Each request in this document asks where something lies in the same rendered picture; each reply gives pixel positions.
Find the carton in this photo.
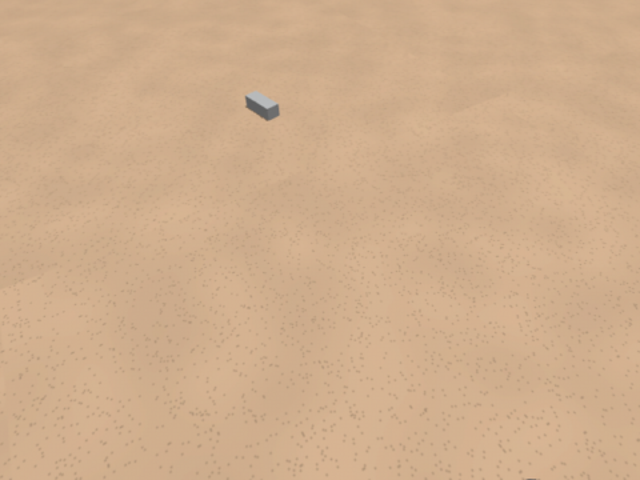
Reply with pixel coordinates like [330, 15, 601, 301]
[245, 91, 279, 121]

